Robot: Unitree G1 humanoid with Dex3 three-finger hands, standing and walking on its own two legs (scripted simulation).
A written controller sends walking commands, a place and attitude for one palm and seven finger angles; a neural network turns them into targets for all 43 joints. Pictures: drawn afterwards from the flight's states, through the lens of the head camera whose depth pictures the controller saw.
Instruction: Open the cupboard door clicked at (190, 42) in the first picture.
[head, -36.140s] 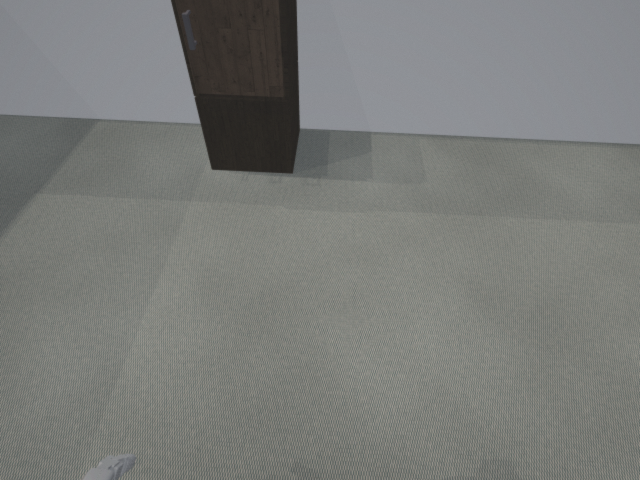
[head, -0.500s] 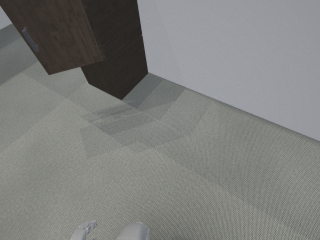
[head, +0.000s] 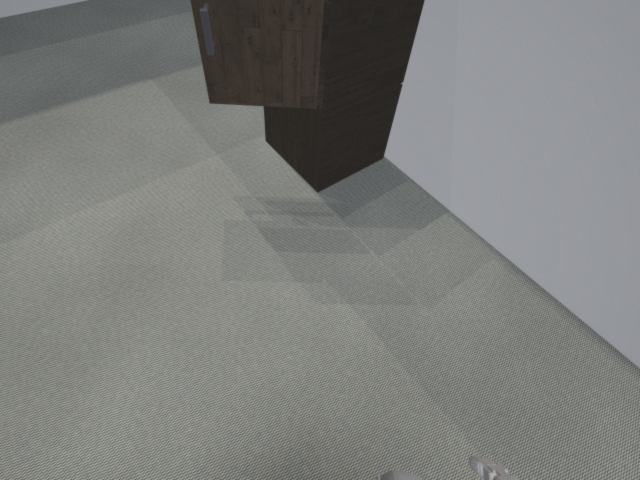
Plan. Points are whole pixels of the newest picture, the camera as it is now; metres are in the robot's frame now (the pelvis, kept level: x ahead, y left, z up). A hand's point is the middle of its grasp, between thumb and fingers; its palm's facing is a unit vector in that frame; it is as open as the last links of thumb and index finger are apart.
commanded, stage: take the last steps up to it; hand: left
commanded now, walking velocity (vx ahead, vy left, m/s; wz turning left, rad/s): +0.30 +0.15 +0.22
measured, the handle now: (208, 29) +1.20 +0.44 -0.09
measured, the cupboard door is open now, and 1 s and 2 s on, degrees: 53 53 53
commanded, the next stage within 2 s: come to a stop and stand still in 1.84 s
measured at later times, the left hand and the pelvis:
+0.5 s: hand out of the picture +0.08 +0.16 -0.15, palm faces +0.15 -0.96 -0.24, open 7.3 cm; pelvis +0.10 -0.02 +0.01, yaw +6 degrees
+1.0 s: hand (160, 346) +0.31 +0.29 -0.17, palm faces +0.15 -0.97 -0.19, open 7.4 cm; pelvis +0.27 +0.10 +0.00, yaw +5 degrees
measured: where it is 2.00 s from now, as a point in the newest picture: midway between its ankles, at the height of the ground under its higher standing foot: (289, 327)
